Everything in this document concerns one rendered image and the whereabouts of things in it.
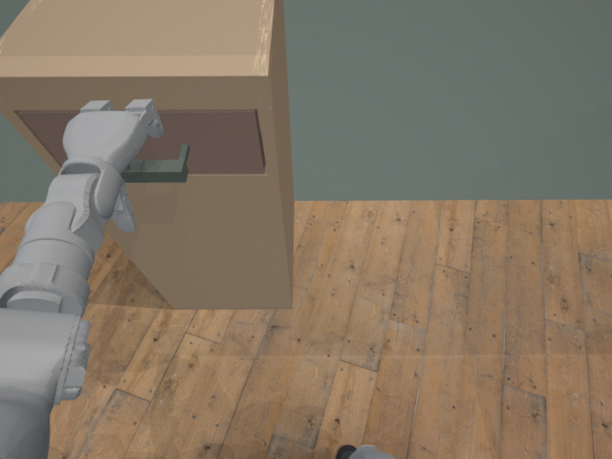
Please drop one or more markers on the left robot hand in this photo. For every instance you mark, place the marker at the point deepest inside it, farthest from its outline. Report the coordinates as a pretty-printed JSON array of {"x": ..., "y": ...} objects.
[{"x": 115, "y": 137}]

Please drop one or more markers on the handle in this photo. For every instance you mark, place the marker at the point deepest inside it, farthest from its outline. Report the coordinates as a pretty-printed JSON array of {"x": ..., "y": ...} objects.
[{"x": 158, "y": 171}]

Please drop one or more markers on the drawer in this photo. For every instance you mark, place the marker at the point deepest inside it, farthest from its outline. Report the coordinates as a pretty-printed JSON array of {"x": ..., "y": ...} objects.
[{"x": 221, "y": 141}]

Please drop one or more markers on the robot left forearm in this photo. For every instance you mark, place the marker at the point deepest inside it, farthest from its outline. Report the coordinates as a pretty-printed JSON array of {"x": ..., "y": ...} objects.
[{"x": 53, "y": 261}]

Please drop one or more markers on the right robot shin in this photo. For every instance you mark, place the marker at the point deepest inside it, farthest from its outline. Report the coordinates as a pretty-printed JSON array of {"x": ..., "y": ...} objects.
[{"x": 362, "y": 448}]

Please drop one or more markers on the robot left upper arm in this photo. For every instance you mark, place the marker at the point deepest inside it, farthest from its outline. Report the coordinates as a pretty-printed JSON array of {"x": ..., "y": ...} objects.
[{"x": 43, "y": 360}]

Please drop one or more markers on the cabinet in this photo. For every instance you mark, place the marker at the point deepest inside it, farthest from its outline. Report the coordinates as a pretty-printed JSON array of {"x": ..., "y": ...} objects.
[{"x": 218, "y": 241}]

